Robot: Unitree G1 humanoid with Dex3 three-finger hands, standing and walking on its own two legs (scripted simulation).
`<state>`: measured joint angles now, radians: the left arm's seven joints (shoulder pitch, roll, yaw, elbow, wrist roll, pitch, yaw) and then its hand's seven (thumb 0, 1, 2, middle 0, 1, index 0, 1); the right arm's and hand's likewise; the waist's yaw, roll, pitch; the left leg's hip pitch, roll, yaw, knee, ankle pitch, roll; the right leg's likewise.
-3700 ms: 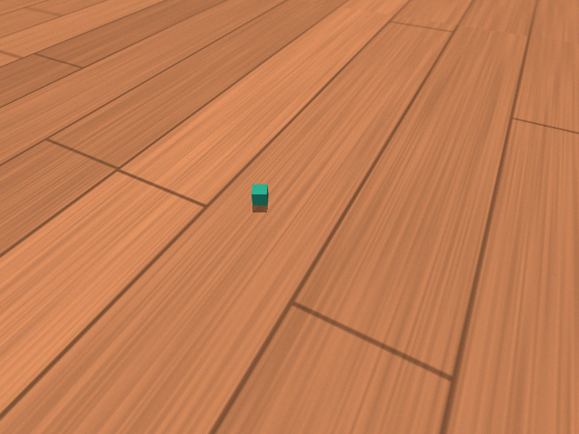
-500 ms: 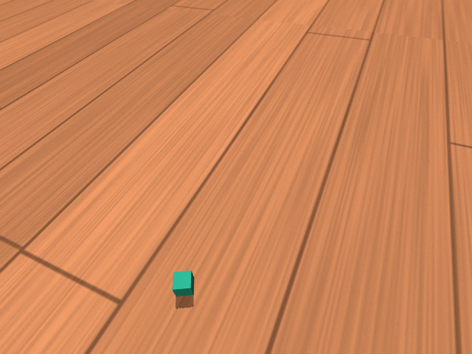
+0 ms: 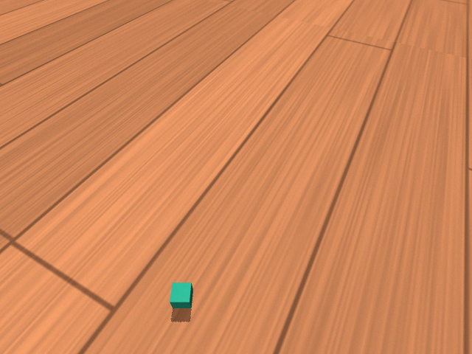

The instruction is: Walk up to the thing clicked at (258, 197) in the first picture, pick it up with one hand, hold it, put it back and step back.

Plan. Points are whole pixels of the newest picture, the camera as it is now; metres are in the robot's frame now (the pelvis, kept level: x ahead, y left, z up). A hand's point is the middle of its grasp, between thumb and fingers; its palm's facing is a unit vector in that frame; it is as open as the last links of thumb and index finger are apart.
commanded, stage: walk up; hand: left
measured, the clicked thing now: (181, 295) +0.47 +0.24 -0.72
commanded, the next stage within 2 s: stand in 1.80 s
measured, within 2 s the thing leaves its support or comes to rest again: neither
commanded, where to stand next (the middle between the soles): +0.11 +0.00 m, yaw +0 degrees
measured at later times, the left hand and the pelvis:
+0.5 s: hand out of the picture +0.09 +0.26 -0.13, palm faces -0.04 -0.92 -0.39, open 7.4 cm; pelvis +0.03 -0.01 +0.01, yaw -1 degrees
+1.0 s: hand (115, 345) +0.18 +0.24 -0.13, palm faces -0.05 -0.94 -0.33, open 7.4 cm; pelvis +0.07 +0.00 +0.03, yaw -1 degrees
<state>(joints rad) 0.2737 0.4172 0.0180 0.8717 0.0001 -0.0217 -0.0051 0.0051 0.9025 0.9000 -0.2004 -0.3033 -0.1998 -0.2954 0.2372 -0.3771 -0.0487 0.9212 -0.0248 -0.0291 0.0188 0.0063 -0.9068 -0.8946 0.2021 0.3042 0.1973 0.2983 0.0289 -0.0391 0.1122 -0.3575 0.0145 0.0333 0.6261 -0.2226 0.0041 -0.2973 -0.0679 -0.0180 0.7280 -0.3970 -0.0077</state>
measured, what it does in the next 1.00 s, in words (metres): steps on the spot: right foot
